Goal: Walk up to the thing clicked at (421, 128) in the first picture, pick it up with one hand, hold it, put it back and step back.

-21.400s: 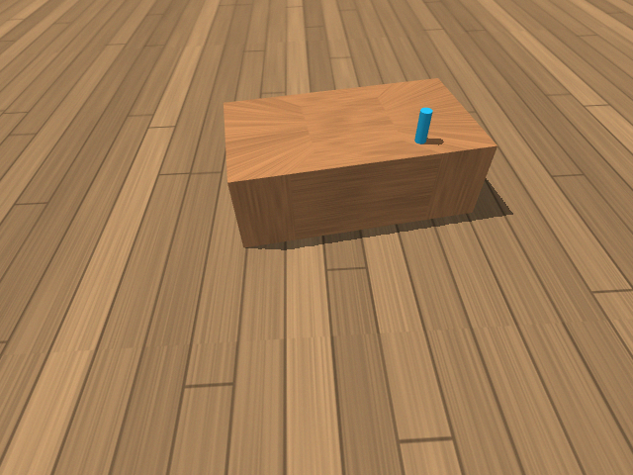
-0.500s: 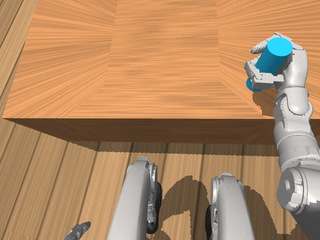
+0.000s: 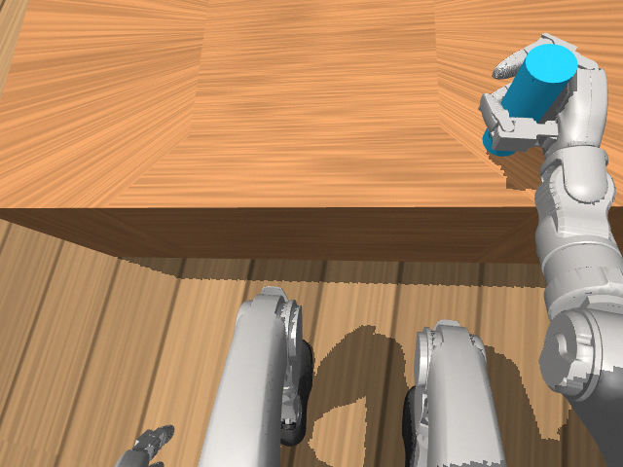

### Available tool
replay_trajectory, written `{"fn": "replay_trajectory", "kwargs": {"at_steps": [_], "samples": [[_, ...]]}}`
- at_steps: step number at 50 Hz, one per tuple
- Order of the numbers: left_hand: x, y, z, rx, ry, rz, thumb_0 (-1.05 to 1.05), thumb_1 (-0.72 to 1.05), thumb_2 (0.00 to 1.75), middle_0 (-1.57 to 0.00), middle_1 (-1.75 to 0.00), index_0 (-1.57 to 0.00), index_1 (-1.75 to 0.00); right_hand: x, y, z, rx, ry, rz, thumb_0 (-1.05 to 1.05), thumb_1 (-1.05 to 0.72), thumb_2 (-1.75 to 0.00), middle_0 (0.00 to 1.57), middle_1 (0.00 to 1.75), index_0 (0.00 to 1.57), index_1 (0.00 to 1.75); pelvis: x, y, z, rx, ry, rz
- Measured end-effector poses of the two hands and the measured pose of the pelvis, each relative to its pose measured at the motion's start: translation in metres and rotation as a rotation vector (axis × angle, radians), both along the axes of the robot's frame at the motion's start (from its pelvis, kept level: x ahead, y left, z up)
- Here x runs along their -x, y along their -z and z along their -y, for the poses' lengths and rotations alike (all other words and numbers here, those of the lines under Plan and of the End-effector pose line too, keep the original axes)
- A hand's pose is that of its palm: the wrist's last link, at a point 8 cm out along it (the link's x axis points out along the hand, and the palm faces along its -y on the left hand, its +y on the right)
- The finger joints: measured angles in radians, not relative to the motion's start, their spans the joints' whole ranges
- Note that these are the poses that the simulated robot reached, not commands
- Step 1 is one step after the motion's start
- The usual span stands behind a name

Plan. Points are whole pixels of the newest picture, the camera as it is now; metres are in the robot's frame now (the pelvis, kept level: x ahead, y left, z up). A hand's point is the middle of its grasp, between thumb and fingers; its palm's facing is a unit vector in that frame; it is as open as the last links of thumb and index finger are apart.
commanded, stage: lower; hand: right
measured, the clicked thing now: (522, 107) +0.54 -0.14 +0.00
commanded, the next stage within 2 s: loosen in 0.46 s
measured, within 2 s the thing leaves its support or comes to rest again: rests again in 0.16 s
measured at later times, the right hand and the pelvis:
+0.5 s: hand (501, 115) +0.54 -0.12 -0.02, palm faces -0.03 +1.00 -0.02, open 6.0 cm; pelvis -0.01 +0.00 -0.02, yaw +0 degrees
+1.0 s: hand (500, 115) +0.54 -0.12 -0.02, palm faces -0.02 +1.00 -0.03, open 9.1 cm; pelvis -0.01 -0.01 -0.03, yaw +0 degrees
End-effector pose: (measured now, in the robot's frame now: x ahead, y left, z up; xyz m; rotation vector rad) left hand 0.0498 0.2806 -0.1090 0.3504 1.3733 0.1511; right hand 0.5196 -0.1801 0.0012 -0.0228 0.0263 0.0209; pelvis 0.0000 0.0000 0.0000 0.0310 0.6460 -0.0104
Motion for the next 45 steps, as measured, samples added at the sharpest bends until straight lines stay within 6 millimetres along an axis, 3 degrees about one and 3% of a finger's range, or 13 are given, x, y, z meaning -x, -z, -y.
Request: {"fn": "replay_trajectory", "kwargs": {"at_steps": [8, 33, 45], "samples": [[0.004, 0.009, -0.002, -0.005, 0.004, -0.02, 0.0, 0.92, 0.88, -0.19, -0.29, -0.2, -0.28, 0.001, 0.013, -0.001, -0.001, -0.006, 0.001, 0.02, -0.05, -1.17, 0.98, 1.15, 0.98, 1.12, 0.002, 0.01, 0.0, -0.001, 0.003, 0.001], [0.017, 0.025, 0.007, -0.002, 0.003, -0.043, 0.0, 0.92, 0.87, -0.2, -0.29, -0.21, -0.28, -0.003, 0.021, -0.003, 0.003, -0.009, 0.027, 0.02, -0.05, -1.16, 0.98, 1.15, 0.98, 1.12, 0.008, 0.029, 0.005, -0.012, 0.009, 0.009], [0.02, 0.023, 0.008, 0.0, -0.001, -0.041, 0.0, 0.93, 0.87, -0.19, -0.29, -0.21, -0.27, -0.003, 0.023, -0.003, 0.005, -0.006, 0.009, 0.01, -0.01, -0.7, 1.03, 0.87, 1.02, 0.86, 0.01, 0.029, 0.005, -0.014, 0.01, 0.012]]}}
